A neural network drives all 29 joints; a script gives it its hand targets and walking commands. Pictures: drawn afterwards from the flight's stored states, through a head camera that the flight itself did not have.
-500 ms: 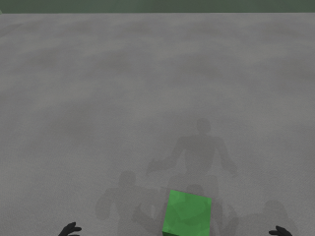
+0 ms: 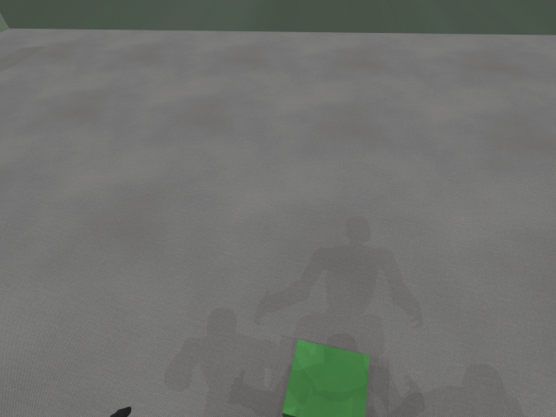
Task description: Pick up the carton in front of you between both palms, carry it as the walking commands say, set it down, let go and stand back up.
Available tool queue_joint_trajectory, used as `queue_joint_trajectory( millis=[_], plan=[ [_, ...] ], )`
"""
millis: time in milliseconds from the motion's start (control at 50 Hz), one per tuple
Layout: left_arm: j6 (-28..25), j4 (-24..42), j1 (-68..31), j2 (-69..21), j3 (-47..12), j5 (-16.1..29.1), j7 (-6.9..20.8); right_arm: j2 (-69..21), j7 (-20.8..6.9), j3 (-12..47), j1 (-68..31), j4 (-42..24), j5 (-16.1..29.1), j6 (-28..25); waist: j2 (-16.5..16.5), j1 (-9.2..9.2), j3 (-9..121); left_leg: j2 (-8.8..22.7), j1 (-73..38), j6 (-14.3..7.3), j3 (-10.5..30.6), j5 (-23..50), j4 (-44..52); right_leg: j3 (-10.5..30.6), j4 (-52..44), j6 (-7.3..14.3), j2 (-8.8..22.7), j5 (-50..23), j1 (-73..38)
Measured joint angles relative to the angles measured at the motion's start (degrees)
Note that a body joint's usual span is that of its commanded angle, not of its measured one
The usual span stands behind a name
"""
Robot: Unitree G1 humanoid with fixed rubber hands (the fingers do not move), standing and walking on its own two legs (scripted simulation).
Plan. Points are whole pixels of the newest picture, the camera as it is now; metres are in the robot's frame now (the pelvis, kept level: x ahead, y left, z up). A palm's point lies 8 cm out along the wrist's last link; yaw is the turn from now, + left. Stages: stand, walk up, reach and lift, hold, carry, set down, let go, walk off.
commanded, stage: stand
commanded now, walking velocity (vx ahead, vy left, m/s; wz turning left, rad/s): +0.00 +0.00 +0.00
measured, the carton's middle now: (326, 396) +0.36 -0.06 -0.65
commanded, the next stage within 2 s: none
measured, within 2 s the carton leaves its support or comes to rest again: neither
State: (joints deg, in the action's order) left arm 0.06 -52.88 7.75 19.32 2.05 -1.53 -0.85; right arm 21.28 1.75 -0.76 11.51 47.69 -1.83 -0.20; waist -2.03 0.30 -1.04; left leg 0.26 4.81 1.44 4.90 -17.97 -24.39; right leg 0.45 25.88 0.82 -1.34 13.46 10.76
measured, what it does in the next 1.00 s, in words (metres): stands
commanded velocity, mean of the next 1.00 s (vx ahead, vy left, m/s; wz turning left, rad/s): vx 0.00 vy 0.00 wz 0.00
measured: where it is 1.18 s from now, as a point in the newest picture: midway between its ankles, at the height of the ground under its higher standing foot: outside the picture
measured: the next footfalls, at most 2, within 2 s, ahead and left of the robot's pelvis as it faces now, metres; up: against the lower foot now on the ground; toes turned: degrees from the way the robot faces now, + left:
none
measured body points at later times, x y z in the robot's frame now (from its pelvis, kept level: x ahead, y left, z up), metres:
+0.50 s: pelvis -0.01 +0.00 +0.00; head -0.02 -0.01 +0.45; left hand +0.10 +0.31 -0.10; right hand +0.08 -0.31 -0.12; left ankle -0.05 +0.14 -0.74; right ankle +0.01 -0.11 -0.74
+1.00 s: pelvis -0.02 +0.00 +0.00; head -0.02 -0.01 +0.45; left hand +0.09 +0.32 -0.11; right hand +0.07 -0.31 -0.12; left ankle -0.05 +0.14 -0.74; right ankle +0.01 -0.11 -0.74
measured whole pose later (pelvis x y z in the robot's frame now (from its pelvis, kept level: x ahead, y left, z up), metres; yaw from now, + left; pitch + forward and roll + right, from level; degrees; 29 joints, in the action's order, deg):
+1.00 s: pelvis -0.02 +0.00 +0.00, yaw -1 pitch -2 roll +0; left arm -0.3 -60.7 5.6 21.5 0.7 -0.7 -0.3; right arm 23.0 1.0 0.3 9.6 56.3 -1.3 -0.7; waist -1.3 0.2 -1.6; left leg 0.2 3.5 1.2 3.5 -14.7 -20.5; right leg 1.8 22.2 0.3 -0.9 10.0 9.9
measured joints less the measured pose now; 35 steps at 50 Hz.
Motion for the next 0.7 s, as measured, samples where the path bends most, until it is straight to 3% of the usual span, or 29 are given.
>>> queue_joint_trajectory(
  millis=[700],
  plan=[
    [-0.2, -6.4, -1.6, 1.8, -1.0, 0.7, 0.5, 1.4, -0.6, 1.0, -1.3, 7.0, 0.4, -0.5, 0.6, -0.03, -0.4, -0.1, -1.1, -0.2, -1.1, 2.8, 3.2, 1.0, -3.1, -0.4, 0.4, -2.9, -0.8]
  ],
)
